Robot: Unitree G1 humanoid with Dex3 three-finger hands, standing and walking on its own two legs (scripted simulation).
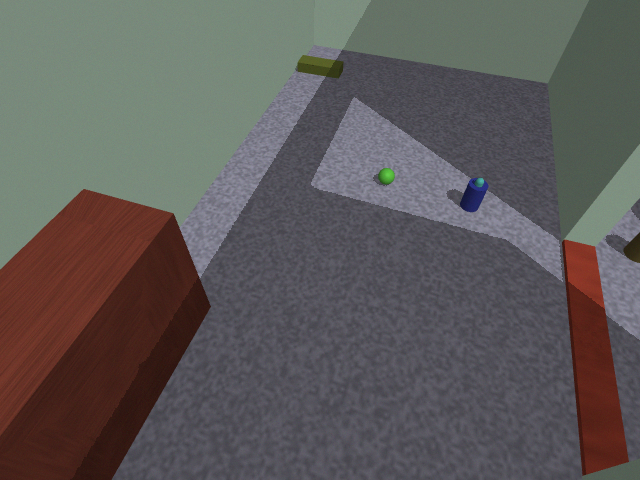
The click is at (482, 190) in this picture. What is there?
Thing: necked bottle
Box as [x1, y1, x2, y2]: [460, 178, 487, 211]
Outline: 482,178 473,178 469,181 460,202 460,205 463,209 467,211 474,211 477,209 487,188 487,183
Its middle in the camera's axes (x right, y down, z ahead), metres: +0.68 -0.20 +1.69
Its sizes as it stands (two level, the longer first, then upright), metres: 0.081 0.081 0.162
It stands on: the floor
